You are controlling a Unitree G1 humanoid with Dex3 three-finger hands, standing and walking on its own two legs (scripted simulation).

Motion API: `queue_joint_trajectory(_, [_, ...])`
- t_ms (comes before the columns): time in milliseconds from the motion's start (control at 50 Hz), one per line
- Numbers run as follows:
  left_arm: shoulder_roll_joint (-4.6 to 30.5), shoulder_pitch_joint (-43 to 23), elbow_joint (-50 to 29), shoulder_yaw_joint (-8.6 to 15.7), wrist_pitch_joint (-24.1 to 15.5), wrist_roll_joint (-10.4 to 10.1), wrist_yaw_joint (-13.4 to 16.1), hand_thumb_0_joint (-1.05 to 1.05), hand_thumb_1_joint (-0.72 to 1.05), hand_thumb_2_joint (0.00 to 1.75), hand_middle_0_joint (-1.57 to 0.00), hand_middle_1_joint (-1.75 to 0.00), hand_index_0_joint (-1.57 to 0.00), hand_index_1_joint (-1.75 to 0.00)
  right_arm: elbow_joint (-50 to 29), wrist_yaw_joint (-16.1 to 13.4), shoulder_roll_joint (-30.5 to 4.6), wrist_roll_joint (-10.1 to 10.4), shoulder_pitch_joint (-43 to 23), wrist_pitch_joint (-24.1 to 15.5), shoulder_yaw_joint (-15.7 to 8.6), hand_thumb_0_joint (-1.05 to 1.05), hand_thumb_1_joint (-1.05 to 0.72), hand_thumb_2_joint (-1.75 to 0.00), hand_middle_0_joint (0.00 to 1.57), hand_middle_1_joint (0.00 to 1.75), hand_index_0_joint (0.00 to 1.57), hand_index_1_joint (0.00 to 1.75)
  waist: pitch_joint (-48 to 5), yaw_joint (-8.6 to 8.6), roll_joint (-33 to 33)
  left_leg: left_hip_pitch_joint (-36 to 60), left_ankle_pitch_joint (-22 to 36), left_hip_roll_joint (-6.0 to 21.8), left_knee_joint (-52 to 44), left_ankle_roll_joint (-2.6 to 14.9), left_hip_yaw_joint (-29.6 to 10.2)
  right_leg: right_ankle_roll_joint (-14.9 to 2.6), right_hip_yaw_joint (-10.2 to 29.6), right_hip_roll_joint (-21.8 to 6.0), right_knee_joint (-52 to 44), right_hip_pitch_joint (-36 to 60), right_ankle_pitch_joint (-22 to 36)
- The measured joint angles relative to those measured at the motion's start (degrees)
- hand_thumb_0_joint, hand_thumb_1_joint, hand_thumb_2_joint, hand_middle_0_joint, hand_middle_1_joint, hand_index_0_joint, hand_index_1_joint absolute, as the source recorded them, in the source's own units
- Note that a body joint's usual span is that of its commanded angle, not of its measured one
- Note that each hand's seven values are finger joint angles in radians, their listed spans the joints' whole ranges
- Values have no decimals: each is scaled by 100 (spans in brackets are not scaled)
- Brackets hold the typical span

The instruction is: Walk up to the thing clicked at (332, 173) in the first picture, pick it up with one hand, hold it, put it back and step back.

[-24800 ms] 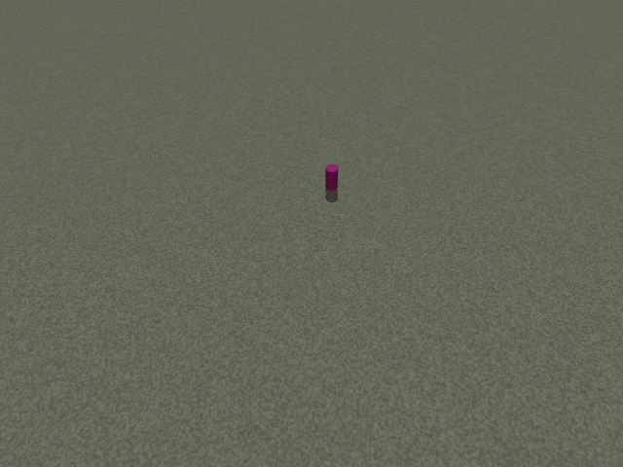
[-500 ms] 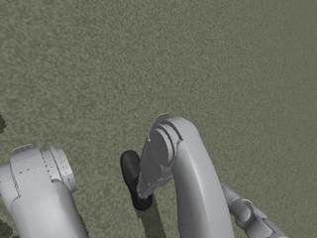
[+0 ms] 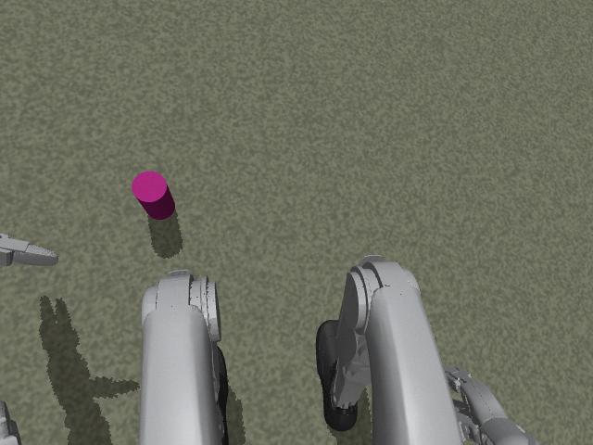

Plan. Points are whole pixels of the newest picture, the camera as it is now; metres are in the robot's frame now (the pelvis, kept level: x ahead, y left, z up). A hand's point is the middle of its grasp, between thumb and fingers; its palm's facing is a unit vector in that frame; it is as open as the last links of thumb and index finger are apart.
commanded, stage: home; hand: left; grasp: from the side
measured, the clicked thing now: (155, 197) +0.49 +0.24 -0.31
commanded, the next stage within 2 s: none
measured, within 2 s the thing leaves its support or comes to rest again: neither
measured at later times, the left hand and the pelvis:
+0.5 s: hand out of the picture +0.29 +0.27 +0.12, palm faces +0.20 -0.89 -0.41, open 17.3 cm; pelvis +0.05 -0.01 +0.22, yaw +5 degrees
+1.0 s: hand out of the picture +0.24 +0.20 +0.30, palm faces +0.21 -0.93 -0.31, open 17.4 cm; pelvis +0.09 +0.00 +0.35, yaw +7 degrees
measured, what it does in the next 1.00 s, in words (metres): rises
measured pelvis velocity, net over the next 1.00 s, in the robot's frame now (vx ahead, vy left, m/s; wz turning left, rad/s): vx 0.09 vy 0.00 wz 0.12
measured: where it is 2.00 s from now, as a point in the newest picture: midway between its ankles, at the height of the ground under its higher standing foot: (276, 408)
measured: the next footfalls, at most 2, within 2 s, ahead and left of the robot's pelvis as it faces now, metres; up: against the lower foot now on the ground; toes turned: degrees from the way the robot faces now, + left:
none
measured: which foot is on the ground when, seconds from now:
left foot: down 0.00-1.00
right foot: down 0.00-1.00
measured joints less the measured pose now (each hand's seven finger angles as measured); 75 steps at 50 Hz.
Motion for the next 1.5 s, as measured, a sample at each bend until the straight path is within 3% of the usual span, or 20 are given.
queue_joint_trajectory(120, [-779,1064,-1357,-466,710,-124,229,-1,-48,10,-7,-7,-7,-7,-177,-224,134,285,-81,-21,-283,0,-91,-90,21,31,21,30,-280,236,106,731,36,32,-927,-79,189,-43,129,5,-739,562,1])
queue_joint_trajectory(240, [-1248,1752,-2051,-846,1178,-253,508,-1,-47,10,-8,-7,-7,-7,-377,-525,239,400,-156,-247,-362,0,-91,-90,21,31,21,30,-413,319,82,1782,81,29,-1969,-193,258,-139,135,-4,-1641,1532,-27])
queue_joint_trajectory(440, [-1806,2511,-2390,-1333,1720,-469,864,-1,-51,8,-7,-6,-7,-6,-432,-876,246,416,-11,-663,-458,0,-90,-90,21,31,21,30,-550,320,129,3792,216,55,-3681,-270,330,-182,113,33,-3267,3508,46])
queue_joint_trajectory(640, [-2298,3474,-2955,-1898,2232,-607,1140,-1,-54,6,-6,-5,-6,-5,-364,-1105,365,396,541,-903,-390,0,-90,-90,21,31,21,30,-529,299,151,5862,543,84,-5360,-293,382,-174,83,90,-4946,5591,357])
queue_joint_trajectory(920, [-2724,5111,-4625,-2631,2908,-713,1340,-1,-54,6,-6,-6,-6,-5,-586,-1449,527,370,1141,-1239,-282,1,-90,-90,21,31,21,30,-465,378,330,8264,1015,72,-7225,-252,486,-102,107,122,-6868,8022,856])
queue_joint_trajectory(1060, [-2826,5458,-4975,-2732,2974,-694,1242,-1,-54,6,-6,-5,-6,-5,-683,-1457,540,312,1065,-1423,-252,1,-90,-90,21,31,21,30,-366,461,352,8763,1101,49,-7561,-256,496,-94,105,108,-7190,8521,930])
queue_joint_trajectory(1200, [-2817,5385,-4887,-2684,3000,-662,1160,-1,-54,6,-6,-5,-6,-5,-655,-1452,532,248,963,-1587,-258,1,-90,-90,21,31,21,30,-210,513,304,8925,1147,39,-7675,-287,467,-124,74,101,-7260,8678,935])
queue_joint_trajectory(1500, [-2871,5300,-4731,-2663,2992,-662,1110,-1,-54,5,-6,-5,-6,-5,-436,-1446,485,243,1068,-1634,-299,1,-90,-90,21,31,21,30,-173,464,297,9072,1178,74,-7818,-352,444,-183,49,139,-7347,8800,929])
